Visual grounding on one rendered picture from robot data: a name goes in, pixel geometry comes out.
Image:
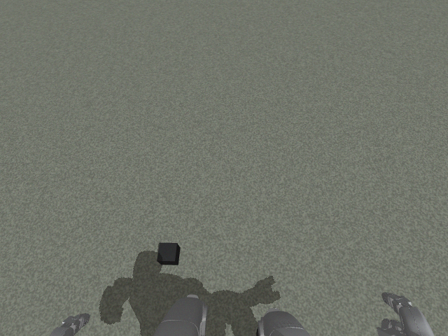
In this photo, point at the left robot hand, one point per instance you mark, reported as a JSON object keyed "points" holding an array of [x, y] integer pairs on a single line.
{"points": [[71, 325]]}

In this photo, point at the right robot hand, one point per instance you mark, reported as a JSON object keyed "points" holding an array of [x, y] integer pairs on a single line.
{"points": [[413, 322]]}

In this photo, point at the cube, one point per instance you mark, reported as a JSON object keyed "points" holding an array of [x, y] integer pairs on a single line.
{"points": [[168, 254]]}

